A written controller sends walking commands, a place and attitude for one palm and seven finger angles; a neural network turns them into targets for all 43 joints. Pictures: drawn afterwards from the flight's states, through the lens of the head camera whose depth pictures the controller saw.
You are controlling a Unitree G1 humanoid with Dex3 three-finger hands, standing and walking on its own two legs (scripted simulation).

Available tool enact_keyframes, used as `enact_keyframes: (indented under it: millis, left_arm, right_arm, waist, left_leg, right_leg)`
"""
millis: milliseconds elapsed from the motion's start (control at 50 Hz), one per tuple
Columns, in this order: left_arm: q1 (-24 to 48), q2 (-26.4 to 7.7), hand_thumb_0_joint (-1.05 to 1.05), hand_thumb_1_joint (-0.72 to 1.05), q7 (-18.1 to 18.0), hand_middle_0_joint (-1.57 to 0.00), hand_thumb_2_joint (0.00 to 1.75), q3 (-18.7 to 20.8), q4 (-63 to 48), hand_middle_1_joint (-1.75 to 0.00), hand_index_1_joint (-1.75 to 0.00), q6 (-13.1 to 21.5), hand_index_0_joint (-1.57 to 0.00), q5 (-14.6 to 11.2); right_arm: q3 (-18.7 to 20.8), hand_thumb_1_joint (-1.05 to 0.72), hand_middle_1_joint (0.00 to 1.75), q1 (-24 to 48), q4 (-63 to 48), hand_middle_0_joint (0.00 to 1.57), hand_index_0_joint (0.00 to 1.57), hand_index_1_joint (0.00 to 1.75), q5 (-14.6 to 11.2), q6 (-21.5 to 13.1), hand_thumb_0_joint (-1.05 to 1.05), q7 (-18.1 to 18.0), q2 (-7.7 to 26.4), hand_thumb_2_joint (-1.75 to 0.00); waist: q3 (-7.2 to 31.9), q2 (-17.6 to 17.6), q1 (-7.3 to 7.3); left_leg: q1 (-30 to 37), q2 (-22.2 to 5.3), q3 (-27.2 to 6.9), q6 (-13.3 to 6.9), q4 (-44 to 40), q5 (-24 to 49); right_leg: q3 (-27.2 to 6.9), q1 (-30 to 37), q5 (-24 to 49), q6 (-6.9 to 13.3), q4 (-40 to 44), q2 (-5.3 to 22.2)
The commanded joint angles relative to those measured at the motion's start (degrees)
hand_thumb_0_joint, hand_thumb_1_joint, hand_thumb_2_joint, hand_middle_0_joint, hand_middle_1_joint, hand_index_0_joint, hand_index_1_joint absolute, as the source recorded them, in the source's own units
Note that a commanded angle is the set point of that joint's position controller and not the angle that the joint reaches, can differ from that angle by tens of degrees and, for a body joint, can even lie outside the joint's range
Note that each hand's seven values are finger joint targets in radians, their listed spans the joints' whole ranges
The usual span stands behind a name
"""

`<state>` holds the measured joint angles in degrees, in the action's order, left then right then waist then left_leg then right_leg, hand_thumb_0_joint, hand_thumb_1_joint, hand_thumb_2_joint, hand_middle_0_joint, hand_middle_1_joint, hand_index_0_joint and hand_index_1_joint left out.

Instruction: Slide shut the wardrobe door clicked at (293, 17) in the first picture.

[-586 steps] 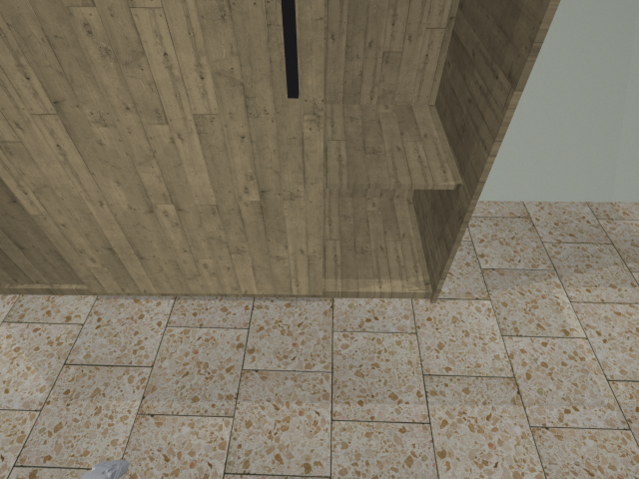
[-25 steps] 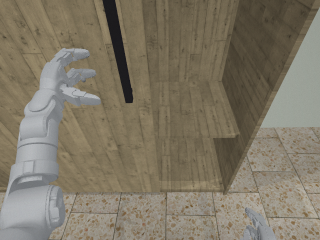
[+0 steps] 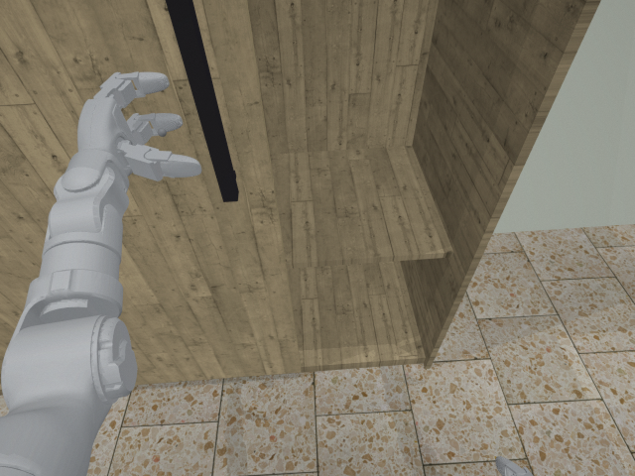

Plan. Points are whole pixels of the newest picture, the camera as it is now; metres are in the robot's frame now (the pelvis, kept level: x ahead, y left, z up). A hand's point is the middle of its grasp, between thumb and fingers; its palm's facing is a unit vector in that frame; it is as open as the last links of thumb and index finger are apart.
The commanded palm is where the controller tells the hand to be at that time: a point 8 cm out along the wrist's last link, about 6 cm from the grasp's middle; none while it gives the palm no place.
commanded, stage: move the hooked fingers beside the handle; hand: left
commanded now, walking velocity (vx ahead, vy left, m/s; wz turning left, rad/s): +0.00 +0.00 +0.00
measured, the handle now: (208, 94) +0.52 +0.14 +0.24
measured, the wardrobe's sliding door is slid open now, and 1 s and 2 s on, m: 0.41 0.41 0.41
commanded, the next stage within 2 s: feel for the door with the fingertips in 0.70 s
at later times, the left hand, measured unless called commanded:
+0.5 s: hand (161, 139) +0.46 +0.19 +0.22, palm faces +0.08 -1.00 +0.01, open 14.0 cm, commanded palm +0.43 +0.24 +0.21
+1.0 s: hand (171, 139) +0.45 +0.17 +0.22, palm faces +0.06 -1.00 +0.01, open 14.0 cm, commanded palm +0.42 +0.22 +0.21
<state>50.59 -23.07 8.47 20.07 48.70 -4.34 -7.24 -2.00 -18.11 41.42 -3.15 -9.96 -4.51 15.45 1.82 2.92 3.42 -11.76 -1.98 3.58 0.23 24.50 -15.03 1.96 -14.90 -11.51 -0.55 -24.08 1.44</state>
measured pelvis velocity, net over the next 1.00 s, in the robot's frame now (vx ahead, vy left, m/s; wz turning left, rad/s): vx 0.01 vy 0.00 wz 0.01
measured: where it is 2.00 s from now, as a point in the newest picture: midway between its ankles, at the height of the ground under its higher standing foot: outside the picture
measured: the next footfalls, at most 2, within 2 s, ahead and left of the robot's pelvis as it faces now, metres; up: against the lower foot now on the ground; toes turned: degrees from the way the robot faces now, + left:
none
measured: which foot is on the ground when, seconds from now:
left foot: down 0.00-1.00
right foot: down 0.00-1.00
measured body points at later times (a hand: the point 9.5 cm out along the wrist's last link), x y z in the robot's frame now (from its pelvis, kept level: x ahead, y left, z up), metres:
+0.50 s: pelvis +0.00 +0.01 +0.00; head +0.01 -0.01 +0.45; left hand +0.45 +0.24 +0.22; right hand +0.11 -0.25 -0.11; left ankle -0.03 +0.12 -0.74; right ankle +0.01 -0.13 -0.74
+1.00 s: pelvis +0.01 +0.00 +0.00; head +0.01 -0.01 +0.45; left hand +0.44 +0.23 +0.22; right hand +0.10 -0.26 -0.12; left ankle -0.03 +0.12 -0.74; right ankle +0.01 -0.13 -0.74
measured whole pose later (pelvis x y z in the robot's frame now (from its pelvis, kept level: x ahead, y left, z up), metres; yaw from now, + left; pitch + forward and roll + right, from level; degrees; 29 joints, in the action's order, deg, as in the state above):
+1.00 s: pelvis +0.01 +0.00 +0.00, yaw +1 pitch +2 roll +0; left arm 47.8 -19.7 7.4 17.1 43.9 -5.3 -8.8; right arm -1.3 -18.5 41.6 -3.4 -8.7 -4.2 15.8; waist 2.4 3.1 2.4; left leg -11.8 -1.8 3.1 0.0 25.3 -15.9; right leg 2.4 -14.4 -12.2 -0.8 -24.2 1.6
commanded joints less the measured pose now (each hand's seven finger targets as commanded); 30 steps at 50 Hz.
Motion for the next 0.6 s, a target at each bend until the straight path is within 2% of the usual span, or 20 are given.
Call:
enact_keyframes:
  millis: [0, 80, 140, 160, 180, 200, 220, 260, 280, 320, 340, 360, 380, 420, 460, 480, 500, 520, 540, 580]
  left_arm:
    - [22.9, -18.1, 0.0, -0.5, 0.9, -0.3, 0.3, 4.6, -11.0, -1.2, -1.2, 4.8, -0.3, -0.2]
    - [23.5, -17.3, 0.0, -0.5, 2.4, -0.3, 0.3, 3.3, -12.3, -1.2, -1.2, 4.8, -0.3, -0.9]
    - [27.7, -15.0, 0.0, -0.5, 2.7, -0.3, 0.3, 1.2, -18.2, -1.2, -1.2, 5.4, -0.3, -1.7]
    - [28.8, -13.2, 0.0, -0.5, 2.7, -0.3, 0.3, -0.7, -19.3, -1.2, -1.2, 5.5, -0.3, -2.0]
    - [29.7, -13.1, 0.0, -0.5, 2.5, -0.3, 0.3, -0.4, -20.0, -1.2, -1.2, 5.5, -0.3, -2.3]
    - [29.3, -13.9, 0.0, -0.5, 2.1, -0.3, 0.3, 0.8, -19.9, -1.2, -1.2, 5.3, -0.3, -2.5]
    - [28.6, -13.2, 0.0, -0.5, 1.9, -0.3, 0.3, 0.2, -19.8, -1.2, -1.2, 4.9, -0.3, -2.5]
    - [28.7, -10.8, 0.0, -0.5, 1.2, -0.3, 0.3, -1.8, -17.5, -1.2, -1.2, 4.1, -0.3, -2.1]
    - [29.0, -11.2, 0.0, -0.5, 0.7, -0.3, 0.3, -1.5, -17.4, -1.2, -1.2, 3.8, -0.3, -1.8]
    - [27.9, -10.5, 0.0, -0.5, -0.1, -0.3, 0.3, -1.2, -16.2, -1.2, -1.2, 3.3, -0.3, -1.7]
    - [27.9, -12.0, 0.0, -0.5, -0.5, -0.3, 0.3, 0.2, -16.0, -1.2, -1.2, 3.3, -0.3, -1.5]
    - [26.5, -12.2, 0.0, -0.5, -0.8, -0.3, 0.3, 0.4, -15.5, -1.2, -1.2, 3.4, -0.3, -1.4]
    - [26.4, -12.7, 0.0, -0.5, -0.9, -0.3, 0.3, 1.0, -15.5, -1.2, -1.2, 3.5, -0.3, -1.2]
    - [26.4, -13.7, 0.0, -0.5, -1.1, -0.3, 0.3, 1.6, -14.2, -1.2, -1.2, 3.6, -0.3, -0.7]
    - [25.7, -15.7, 0.0, -0.5, -1.2, -0.3, 0.3, 2.7, -13.9, -1.2, -1.2, 4.2, -0.3, -0.1]
    - [27.2, -14.0, 0.0, -0.5, -1.1, -0.3, 0.3, 1.3, -15.4, -1.2, -1.2, 4.6, -0.3, -0.1]
    - [26.8, -14.0, 0.0, -0.5, -1.0, -0.3, 0.3, 1.4, -15.3, -1.2, -1.2, 4.7, -0.3, -0.1]
    - [27.9, -13.2, 0.0, -0.5, -0.8, -0.3, 0.3, 0.6, -17.2, -1.2, -1.2, 5.0, -0.3, -0.2]
    - [27.5, -12.7, 0.0, -0.5, -0.5, -0.3, 0.3, 0.5, -16.8, -1.2, -1.2, 4.8, -0.3, -0.5]
    - [26.9, -12.9, 0.0, -0.5, -0.1, -0.3, 0.3, 0.8, -15.5, -1.2, -1.2, 4.4, -0.3, -0.9]
  right_arm:
    - [3.0, -0.9, 0.3, 0.1, -7.3, 0.2, 0.2, 0.3, -0.1, -2.2, 0.0, 0.0, 7.9, -0.9]
    - [3.2, -0.9, 0.3, 0.1, -7.6, 0.2, 0.2, 0.3, -0.4, -1.8, 0.0, -0.3, 8.3, -0.9]
    - [3.4, -0.9, 0.3, 0.2, -7.7, 0.2, 0.2, 0.3, -0.4, -2.2, 0.0, -0.4, 7.9, -0.9]
    - [3.4, -0.9, 0.3, 0.1, -7.5, 0.2, 0.2, 0.3, -0.4, -2.3, 0.0, -0.4, 7.8, -0.9]
    - [3.5, -0.9, 0.3, 0.3, -7.3, 0.2, 0.2, 0.3, -0.4, -2.7, 0.0, -0.5, 7.9, -0.9]
    - [3.4, -0.9, 0.3, 0.1, -6.9, 0.2, 0.2, 0.3, -0.3, -2.9, 0.0, -0.5, 8.0, -0.9]
    - [3.3, -0.9, 0.3, 0.3, -6.8, 0.2, 0.2, 0.3, -0.3, -3.0, 0.0, -0.5, 7.9, -0.9]
    - [3.2, -0.9, 0.3, 0.1, -5.9, 0.2, 0.2, 0.3, -0.3, -3.0, 0.0, -0.5, 7.9, -0.9]
    - [3.1, -0.9, 0.3, 0.0, -5.7, 0.2, 0.2, 0.3, -0.3, -3.1, 0.0, -0.3, 7.9, -0.9]
    - [3.1, -0.9, 0.3, 0.2, -5.8, 0.2, 0.2, 0.3, -0.2, -3.1, 0.0, -0.2, 7.8, -0.9]
    - [3.1, -0.9, 0.3, 0.0, -5.7, 0.2, 0.2, 0.3, 0.0, -3.0, 0.0, -0.2, 7.9, -0.9]
    - [3.0, -0.9, 0.3, 0.1, -5.8, 0.2, 0.2, 0.3, 0.1, -2.7, 0.0, -0.1, 8.0, -0.9]
    - [2.9, -0.9, 0.3, 0.4, -6.1, 0.2, 0.2, 0.3, 0.1, -2.6, 0.0, 0.0, 7.8, -0.9]
    - [2.8, -0.9, 0.3, 0.4, -6.2, 0.2, 0.2, 0.3, 0.1, -2.2, 0.0, 0.0, 7.8, -0.9]
    - [2.8, -0.9, 0.3, 0.6, -6.8, 0.2, 0.2, 0.3, 0.1, -1.7, 0.0, -0.1, 7.9, -0.9]
    - [2.7, -0.9, 0.3, 1.1, -7.2, 0.2, 0.2, 0.3, 0.0, -1.8, 0.0, 0.0, 7.5, -0.9]
    - [2.7, -0.9, 0.3, 1.0, -7.3, 0.2, 0.2, 0.3, 0.0, -1.7, 0.0, 0.0, 7.4, -0.9]
    - [2.8, -0.9, 0.3, 1.2, -7.6, 0.2, 0.2, 0.3, -0.1, -1.8, 0.0, 0.0, 7.3, -0.9]
    - [2.8, -0.9, 0.3, 1.3, -7.6, 0.2, 0.2, 0.3, -0.1, -1.7, 0.0, -0.1, 7.2, -0.9]
    - [2.7, -0.9, 0.3, 1.3, -7.5, 0.2, 0.2, 0.3, -0.2, -1.5, 0.0, -0.3, 7.4, -0.9]
  waist:
    - [18.5, -4.2, -2.3]
    - [16.1, -3.0, -1.36]
    - [18.8, 0.9, -0.34]
    - [18.8, 0.9, 0.19]
    - [19.0, 1.2, 0.37]
    - [19.2, 1.2, 0.0]
    - [19.5, 1.3, -0.11]
    - [17.0, 1.1, 0.32]
    - [16.8, 1.9, 0.22]
    - [17.1, -0.6, -0.16]
    - [17.8, -1.1, -0.49]
    - [18.4, -1.4, -1.07]
    - [18.3, -1.2, -1.15]
    - [17.3, -3.6, -1.1]
    - [17.7, -3.2, -1.69]
    - [17.4, -1.3, -1.22]
    - [17.7, -2.1, -1.32]
    - [18.9, -0.8, -1.04]
    - [19.3, -1.5, -1.03]
    - [17.8, -1.9, -0.76]
  left_leg:
    - [2.7, 1.2, -1.1, -2.1, -1.8, 17.9]
    - [2.4, 1.1, -1.2, -2.1, -2.2, 16.0]
    - [6.0, 1.1, -1.5, -2.1, -1.6, 16.9]
    - [6.8, 0.9, -1.9, -2.0, -1.6, 16.7]
    - [7.4, 0.9, -2.2, -1.9, -1.6, 16.2]
    - [7.5, 0.9, -2.5, -1.9, -1.5, 16.8]
    - [7.6, 1.0, -2.5, -1.8, -1.5, 17.0]
    - [6.7, 0.9, -2.5, -1.7, -1.5, 16.4]
    - [6.5, 0.9, -2.9, -1.5, -1.6, 16.4]
    - [6.3, 0.8, -2.8, -1.6, -1.5, 16.9]
    - [6.0, 0.9, -2.8, -1.5, -1.4, 17.5]
    - [5.8, 0.8, -2.8, -1.5, -1.4, 18.2]
    - [5.4, 0.9, -2.5, -1.6, -1.3, 18.3]
    - [4.3, 0.8, -2.4, -1.7, -1.4, 18.4]
    - [4.0, 0.8, -2.2, -1.8, -1.5, 17.8]
    - [4.6, 0.9, -2.1, -1.8, -1.5, 18.3]
    - [4.8, 0.8, -2.2, -1.8, -1.4, 18.6]
    - [5.9, 0.7, -2.1, -1.7, -1.2, 19.6]
    - [6.1, 0.8, -2.2, -1.8, -1.0, 20.1]
    - [5.4, 0.8, -2.0, -1.8, -1.1, 18.3]
  right_leg:
    - [-0.2, 10.9, 20.7, 1.7, 0.5, -1.1]
    - [0.0, 9.0, 18.3, 1.7, 1.3, -1.3]
    - [-0.2, 7.6, 17.6, 1.8, 1.5, -1.6]
    - [0.2, 7.0, 16.3, 1.9, 1.8, -1.7]
    - [0.2, 6.2, 15.7, 1.8, 1.9, -1.9]
    - [0.3, 6.3, 15.9, 1.9, 1.8, -1.9]
    - [0.3, 6.4, 15.9, 2.0, 1.6, -2.0]
    - [0.8, 4.9, 14.7, 2.0, 1.7, -1.7]
    - [0.8, 4.6, 14.5, 2.1, 1.5, -1.8]
    - [0.9, 4.9, 15.1, 2.0, 1.2, -1.7]
    - [0.9, 5.6, 15.8, 2.0, 0.8, -1.7]
    - [0.9, 6.6, 16.3, 2.2, 0.7, -1.6]
    - [0.6, 7.0, 17.1, 2.1, 0.5, -1.4]
    - [0.7, 7.2, 17.9, 1.9, 0.2, -1.4]
    - [0.5, 8.1, 17.3, 2.0, 0.3, -1.3]
    - [0.2, 7.7, 18.1, 2.0, 0.3, -1.2]
    - [0.3, 7.8, 18.4, 2.0, 0.2, -1.3]
    - [0.2, 7.8, 19.2, 2.0, 0.0, -1.3]
    - [0.2, 8.0, 19.7, 2.0, -0.1, -1.3]
    - [0.2, 7.6, 18.5, 1.9, 0.5, -1.4]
